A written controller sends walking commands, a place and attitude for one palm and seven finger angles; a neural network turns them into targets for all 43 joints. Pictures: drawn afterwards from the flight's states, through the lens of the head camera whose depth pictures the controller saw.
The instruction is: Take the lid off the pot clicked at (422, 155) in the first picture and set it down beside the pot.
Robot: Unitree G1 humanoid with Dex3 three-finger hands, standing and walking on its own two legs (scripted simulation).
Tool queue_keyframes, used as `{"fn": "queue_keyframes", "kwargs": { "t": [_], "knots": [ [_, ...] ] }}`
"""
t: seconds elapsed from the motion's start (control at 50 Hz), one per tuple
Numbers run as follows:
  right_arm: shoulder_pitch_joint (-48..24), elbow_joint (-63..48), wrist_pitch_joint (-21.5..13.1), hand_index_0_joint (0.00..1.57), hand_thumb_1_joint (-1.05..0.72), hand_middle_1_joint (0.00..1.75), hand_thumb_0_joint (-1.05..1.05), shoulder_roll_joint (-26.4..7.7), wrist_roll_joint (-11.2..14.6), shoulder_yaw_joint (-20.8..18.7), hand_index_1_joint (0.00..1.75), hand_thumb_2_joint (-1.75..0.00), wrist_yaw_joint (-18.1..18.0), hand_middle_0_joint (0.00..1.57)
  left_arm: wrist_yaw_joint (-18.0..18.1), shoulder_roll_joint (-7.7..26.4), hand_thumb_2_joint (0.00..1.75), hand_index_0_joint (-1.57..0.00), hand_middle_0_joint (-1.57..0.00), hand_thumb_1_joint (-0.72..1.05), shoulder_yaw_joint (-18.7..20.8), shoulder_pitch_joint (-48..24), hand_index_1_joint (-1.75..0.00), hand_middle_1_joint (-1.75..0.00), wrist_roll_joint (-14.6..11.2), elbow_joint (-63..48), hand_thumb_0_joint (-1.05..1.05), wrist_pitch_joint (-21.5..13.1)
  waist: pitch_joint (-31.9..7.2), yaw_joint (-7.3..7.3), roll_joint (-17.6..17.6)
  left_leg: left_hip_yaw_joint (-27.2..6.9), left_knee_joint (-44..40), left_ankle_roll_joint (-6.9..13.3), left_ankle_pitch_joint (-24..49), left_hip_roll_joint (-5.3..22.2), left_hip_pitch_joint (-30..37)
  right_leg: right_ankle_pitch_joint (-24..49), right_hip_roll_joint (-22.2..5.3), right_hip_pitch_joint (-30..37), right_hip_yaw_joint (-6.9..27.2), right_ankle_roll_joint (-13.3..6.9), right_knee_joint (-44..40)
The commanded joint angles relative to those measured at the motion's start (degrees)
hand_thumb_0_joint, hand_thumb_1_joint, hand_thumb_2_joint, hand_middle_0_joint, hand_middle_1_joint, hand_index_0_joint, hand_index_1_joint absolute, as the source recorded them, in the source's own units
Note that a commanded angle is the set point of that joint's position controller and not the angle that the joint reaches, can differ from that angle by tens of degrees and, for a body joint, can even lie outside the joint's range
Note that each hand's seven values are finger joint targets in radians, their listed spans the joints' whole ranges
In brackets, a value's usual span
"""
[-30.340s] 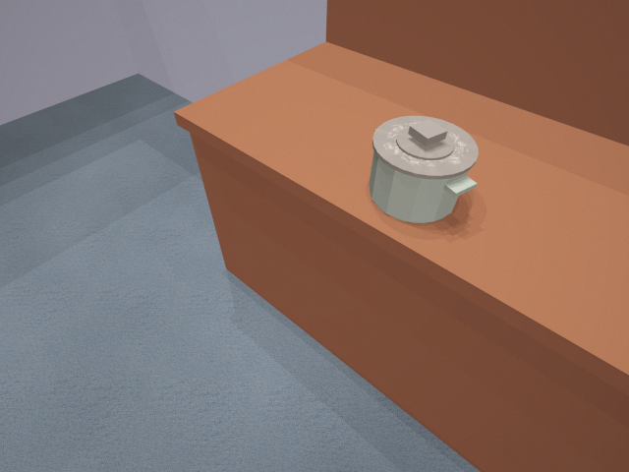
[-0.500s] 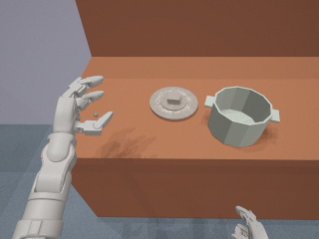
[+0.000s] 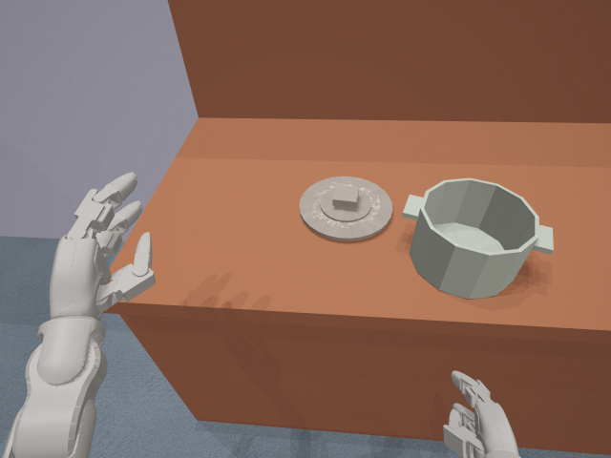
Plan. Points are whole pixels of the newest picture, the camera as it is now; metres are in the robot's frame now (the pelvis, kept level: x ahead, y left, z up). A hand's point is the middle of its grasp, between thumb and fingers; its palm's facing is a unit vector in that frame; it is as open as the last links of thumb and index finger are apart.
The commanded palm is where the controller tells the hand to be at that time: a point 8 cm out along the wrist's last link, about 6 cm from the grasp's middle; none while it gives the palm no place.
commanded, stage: draw the hand back to the body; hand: left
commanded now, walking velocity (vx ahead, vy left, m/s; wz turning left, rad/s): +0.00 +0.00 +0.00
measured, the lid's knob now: (346, 196) +0.61 -0.02 -0.01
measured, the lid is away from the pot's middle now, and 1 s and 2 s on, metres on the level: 0.24 0.24 0.24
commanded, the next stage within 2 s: come to a stop and stand still in 0.86 s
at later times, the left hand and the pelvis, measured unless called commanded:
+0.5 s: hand (84, 329) +0.20 +0.24 +0.16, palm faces +0.34 -0.88 -0.33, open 7.4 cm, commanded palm +0.15 +0.28 +0.18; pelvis -0.01 +0.01 +0.00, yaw +1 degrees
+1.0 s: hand (25, 376) +0.15 +0.27 +0.15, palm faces +0.40 -0.83 -0.39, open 7.4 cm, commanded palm none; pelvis -0.02 +0.03 +0.00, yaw +2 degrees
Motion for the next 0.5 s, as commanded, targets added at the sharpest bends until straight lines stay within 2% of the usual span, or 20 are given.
{"fn": "queue_keyframes", "kwargs": {
  "t": [0.0,0.02,0.04,0.08,0.1,0.12,0.14,0.16,0.18,0.2,0.22,0.24,0.26,0.3,0.32,0.34,0.36,0.42,0.48],
  "knots": [
    [-6.88,-8.71,-2.46,0.20,-0.90,0.30,0.00,-5.70,0.34,-1.61,0.30,-0.90,-0.13,0.20,0.83,9.85,0.90,-0.20,-0.20,0.90,5.96,-8.55,-0.30,-0.30,-0.34,-10.76,0.00,-3.65,-7.63,-0.42,-3.74,2.16,0.46,3.39,12.71,-0.31,7.87,24.62,-3.76,-5.64,-0.16,3.38,-4.29],
    [-6.94,-8.85,-2.42,0.20,-0.90,0.30,0.00,-5.35,0.43,-1.61,0.30,-0.90,-0.29,0.20,0.85,9.14,0.90,-0.20,-0.20,0.90,5.34,-8.30,-0.30,-0.30,-0.53,-11.23,0.00,-3.65,-6.34,-0.64,-3.40,2.15,0.36,3.36,12.18,-0.20,7.48,23.78,-3.84,-5.74,-0.16,3.31,-4.40],
    [-7.20,-9.05,-2.55,0.20,-0.90,0.30,0.00,-5.45,0.56,-1.83,0.30,-0.90,-0.37,0.20,1.06,10.45,0.90,-0.20,-0.20,0.90,6.78,-7.68,-0.30,-0.30,-0.70,-13.01,0.00,-4.09,-6.25,-0.51,-3.30,2.09,0.41,3.44,11.62,-0.09,7.76,23.03,-3.85,-5.91,-0.06,3.24,-4.89],
    [-7.71,-9.49,-3.11,0.20,-0.90,0.30,0.00,-5.10,0.30,-1.56,0.30,-0.90,-0.42,0.20,1.16,11.35,0.90,-0.20,-0.20,0.90,7.46,-6.72,-0.30,-0.30,-0.64,-16.69,0.00,-4.94,-7.97,0.11,-1.09,1.97,0.48,3.52,11.90,-0.29,8.29,22.78,-4.18,-5.11,-0.01,3.11,-4.50],
    [-7.66,-9.41,-3.33,0.20,-0.90,0.30,0.00,-5.27,0.15,-1.39,0.30,-0.90,-0.35,0.20,1.20,12.14,0.90,-0.20,-0.20,0.90,8.41,-5.86,-0.30,-0.30,-0.58,-17.30,0.00,-5.27,-9.24,0.53,-1.47,1.69,0.52,3.54,12.53,-0.50,8.47,23.22,-4.02,-4.69,-0.24,3.05,-4.28],
    [-7.79,-9.70,-3.71,0.20,-0.90,0.30,0.00,-4.92,0.21,-1.49,0.30,-0.90,-0.30,0.20,1.17,11.35,0.90,-0.20,-0.20,0.90,7.51,-5.23,-0.30,-0.30,-0.64,-19.51,0.00,-5.54,-9.42,0.40,0.00,1.84,0.63,3.44,13.19,-0.36,8.85,23.73,-4.20,-4.39,-0.11,2.94,-4.10],
    [-7.66,-9.37,-3.89,0.20,-0.90,0.30,0.00,-5.13,0.15,-1.55,0.30,-0.90,-0.38,0.20,1.37,11.90,0.90,-0.20,-0.20,0.90,8.29,-3.61,-0.30,-0.30,-0.77,-18.87,0.00,-5.47,-7.86,0.21,-0.91,1.70,1.03,3.46,12.68,-0.25,8.34,23.30,-4.07,-5.24,-0.22,2.96,-4.50],
    [-7.56,-9.26,-3.99,0.20,-0.90,0.30,0.00,-5.15,0.06,-1.37,0.30,-0.90,-0.32,0.20,1.32,11.35,0.90,-0.20,-0.20,0.90,8.08,-2.96,-0.30,-0.30,-0.57,-18.22,0.00,-5.61,-8.09,0.34,-0.90,1.63,0.94,3.44,12.00,-0.38,8.07,22.08,-4.05,-5.60,-0.49,2.94,-4.45],
    [-7.55,-9.33,-4.16,0.20,-0.90,0.30,0.00,-4.88,0.23,-1.42,0.30,-0.90,-0.36,0.20,1.37,10.41,0.90,-0.20,-0.20,0.90,6.93,-3.02,-0.30,-0.30,-0.71,-19.01,0.00,-5.60,-7.40,-0.02,0.22,1.60,0.78,3.31,11.61,-0.25,8.16,21.12,-4.13,-5.79,-0.35,2.82,-4.64],
    [-7.27,-9.02,-4.31,0.20,-0.90,0.30,0.00,-5.17,0.08,-1.39,0.30,-0.90,-0.41,0.20,1.50,11.21,0.90,-0.20,-0.20,0.90,8.07,-2.05,-0.30,-0.30,-0.48,-17.68,0.00,-5.52,-7.00,0.23,-0.04,1.48,0.91,3.33,11.30,-0.26,8.24,20.40,-3.91,-6.70,-0.52,2.81,-4.82],
    [-7.08,-9.09,-4.45,0.20,-0.90,0.30,0.00,-4.96,0.15,-1.53,0.30,-0.90,-0.44,0.20,1.49,10.12,0.90,-0.20,-0.20,0.90,7.42,-0.36,-0.30,-0.30,-0.66,-17.18,0.00,-5.40,-6.13,0.01,-0.88,1.43,0.81,3.28,10.67,-0.15,7.62,19.67,-4.03,-6.74,-0.57,2.89,-4.72],
    [-7.15,-8.94,-4.41,0.20,-0.90,0.30,0.00,-5.28,0.22,-1.81,0.30,-0.90,-0.54,0.20,1.71,11.47,0.90,-0.20,-0.20,0.90,9.30,2.13,-0.30,-0.30,-0.85,-17.10,0.00,-5.32,-5.34,0.27,-1.00,1.49,1.03,3.37,10.37,0.06,7.42,19.59,-4.02,-6.99,-0.36,2.85,-5.29],
    [-7.12,-9.18,-4.47,0.20,-0.90,0.30,0.00,-5.22,0.11,-1.51,0.30,-0.90,-0.44,0.20,1.54,11.23,0.90,-0.20,-0.20,0.90,9.03,2.12,-0.30,-0.30,-0.60,-18.97,0.00,-5.88,-6.95,0.55,-0.82,1.31,0.87,3.40,10.39,-0.27,7.63,19.23,-4.01,-6.47,-0.72,2.75,-4.85],
    [-7.01,-9.35,-4.91,0.20,-0.90,0.30,0.00,-5.18,0.03,-1.57,0.30,-0.90,-0.41,0.20,1.57,11.64,0.90,-0.20,-0.20,0.90,9.71,4.96,-0.30,-0.30,-0.73,-20.53,0.00,-6.21,-7.10,0.80,-0.35,1.32,1.04,3.39,11.33,-0.13,7.78,20.10,-4.05,-6.44,-0.82,2.73,-4.53],
    [-7.06,-9.45,-5.02,0.20,-0.90,0.30,0.00,-4.97,0.08,-1.65,0.30,-0.90,-0.41,0.20,1.48,10.67,0.90,-0.20,-0.20,0.90,8.79,6.02,-0.30,-0.30,-0.84,-20.81,0.00,-6.09,-6.48,0.57,-1.08,1.38,1.12,3.40,11.30,-0.07,7.41,20.20,-4.19,-6.50,-0.73,2.85,-4.45],
    [-7.03,-9.27,-5.12,0.20,-0.90,0.30,0.00,-5.24,0.12,-1.85,0.30,-0.90,-0.43,0.20,1.66,11.56,0.90,-0.20,-0.20,0.90,9.88,6.92,-0.30,-0.30,-0.97,-21.68,0.00,-6.25,-5.82,0.58,-2.01,1.17,1.29,3.37,11.21,0.16,6.97,20.16,-4.13,-6.60,-0.79,2.76,-4.70],
    [-7.11,-9.36,-5.26,0.20,-0.90,0.30,0.00,-5.27,0.03,-1.80,0.30,-0.90,-0.43,0.20,1.66,11.85,0.90,-0.20,-0.20,0.90,10.30,7.09,-0.30,-0.30,-0.70,-22.64,0.00,-6.70,-7.06,0.81,-1.68,1.31,1.36,3.50,11.00,-0.05,7.40,19.82,-4.12,-6.68,-0.82,2.79,-4.59],
    [-6.66,-9.19,-5.57,0.20,-0.90,0.30,0.00,-5.07,0.01,-1.96,0.30,-0.90,-0.60,0.20,1.76,11.69,0.90,-0.20,-0.20,0.90,10.99,10.69,-0.30,-0.30,-0.95,-21.82,0.00,-6.48,-5.40,0.78,-2.33,1.30,1.48,3.50,10.42,0.11,6.45,19.04,-4.27,-7.24,-0.84,2.94,-4.56],
    [-6.81,-9.49,-5.96,0.20,-0.90,0.30,0.00,-4.80,0.11,-1.93,0.30,-0.90,-0.63,0.20,1.81,10.97,0.90,-0.20,-0.20,0.90,10.37,12.19,-0.30,-0.30,-0.98,-24.91,0.00,-6.94,-4.50,0.65,1.08,1.23,1.59,3.30,9.08,0.21,6.58,16.66,-4.34,-8.21,-0.74,2.67,-5.02]
  ]
}}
